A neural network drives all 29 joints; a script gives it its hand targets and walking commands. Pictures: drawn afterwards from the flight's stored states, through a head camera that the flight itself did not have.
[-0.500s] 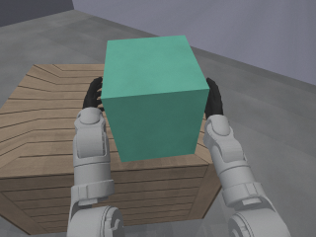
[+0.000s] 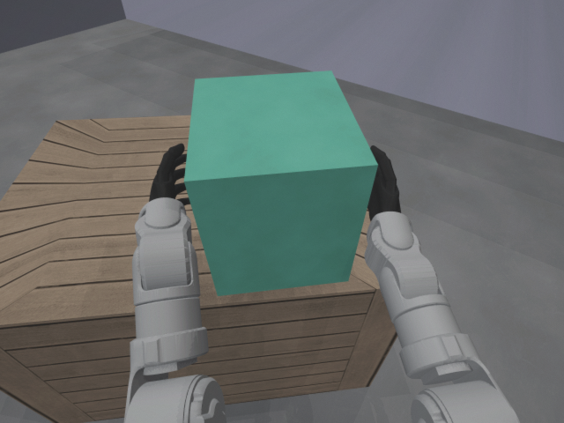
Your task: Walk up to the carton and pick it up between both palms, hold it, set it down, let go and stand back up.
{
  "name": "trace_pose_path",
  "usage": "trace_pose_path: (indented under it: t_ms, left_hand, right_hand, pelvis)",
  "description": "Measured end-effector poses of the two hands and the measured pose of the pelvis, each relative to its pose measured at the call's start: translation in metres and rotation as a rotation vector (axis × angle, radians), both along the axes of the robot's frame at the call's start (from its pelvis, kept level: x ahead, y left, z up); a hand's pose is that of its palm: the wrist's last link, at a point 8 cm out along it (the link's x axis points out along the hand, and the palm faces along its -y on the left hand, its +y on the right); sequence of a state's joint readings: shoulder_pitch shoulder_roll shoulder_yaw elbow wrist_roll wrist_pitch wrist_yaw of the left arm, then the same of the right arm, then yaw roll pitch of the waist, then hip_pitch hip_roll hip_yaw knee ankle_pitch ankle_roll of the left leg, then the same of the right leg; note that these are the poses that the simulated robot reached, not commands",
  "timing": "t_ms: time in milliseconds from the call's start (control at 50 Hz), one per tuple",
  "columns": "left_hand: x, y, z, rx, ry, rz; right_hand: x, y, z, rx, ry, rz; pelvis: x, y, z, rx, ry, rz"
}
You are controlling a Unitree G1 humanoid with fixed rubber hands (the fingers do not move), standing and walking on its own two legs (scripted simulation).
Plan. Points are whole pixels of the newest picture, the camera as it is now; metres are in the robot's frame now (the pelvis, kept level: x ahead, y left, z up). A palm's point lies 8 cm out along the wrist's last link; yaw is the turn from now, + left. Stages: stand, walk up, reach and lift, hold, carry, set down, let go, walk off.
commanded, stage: hold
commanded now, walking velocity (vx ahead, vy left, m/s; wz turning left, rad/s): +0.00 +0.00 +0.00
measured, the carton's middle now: (274, 183) +0.41 +0.00 +0.15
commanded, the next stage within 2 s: none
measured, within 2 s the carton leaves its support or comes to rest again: neither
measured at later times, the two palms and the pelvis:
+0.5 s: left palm (162, 205) +0.36 +0.15 +0.17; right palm (380, 203) +0.34 -0.14 +0.16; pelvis -0.01 +0.00 +0.00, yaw +0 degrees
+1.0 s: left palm (168, 203) +0.36 +0.14 +0.17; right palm (384, 200) +0.35 -0.14 +0.17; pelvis -0.01 -0.01 +0.00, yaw +0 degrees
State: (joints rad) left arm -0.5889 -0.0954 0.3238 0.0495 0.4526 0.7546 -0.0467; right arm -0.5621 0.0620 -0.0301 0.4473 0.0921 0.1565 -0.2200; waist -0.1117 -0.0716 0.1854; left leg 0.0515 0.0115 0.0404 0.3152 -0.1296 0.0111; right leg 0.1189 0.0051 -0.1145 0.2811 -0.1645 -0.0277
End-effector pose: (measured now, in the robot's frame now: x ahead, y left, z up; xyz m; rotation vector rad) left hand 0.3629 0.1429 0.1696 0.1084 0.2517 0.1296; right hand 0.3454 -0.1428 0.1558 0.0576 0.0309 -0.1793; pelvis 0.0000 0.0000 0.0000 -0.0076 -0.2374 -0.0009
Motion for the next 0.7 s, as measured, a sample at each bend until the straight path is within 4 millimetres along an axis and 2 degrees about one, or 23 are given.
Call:
trace_pose_path:
  t_ms: [100,260,420,700]
  left_hand:
    - [-0.006,0.001,0.001,0.002,-0.025,0.005]
    - [-0.006,0.006,-0.004,-0.013,0.007,0.02]
    - [-0.008,0.007,0.004,-0.003,-0.026,0.022]
    - [-0.006,-0.002,0.0,-0.005,0.002,-0.006]
  right_hand:
    - [-0.004,0.001,0.004,-0.01,-0.026,0.005]
    - [0.0,0.006,0.003,-0.028,-0.003,0.021]
    - [-0.002,0.007,0.011,-0.02,-0.035,0.023]
    - [-0.006,-0.002,0.003,-0.02,-0.008,-0.002]
  pelvis:
    - [-0.002,0.001,0.0,-0.001,-0.004,-0.005]
    - [-0.006,-0.001,0.0,0.002,0.007,-0.005]
    - [-0.008,-0.002,0.0,-0.002,0.006,0.006]
    - [-0.011,-0.003,-0.001,0.003,-0.005,-0.001]
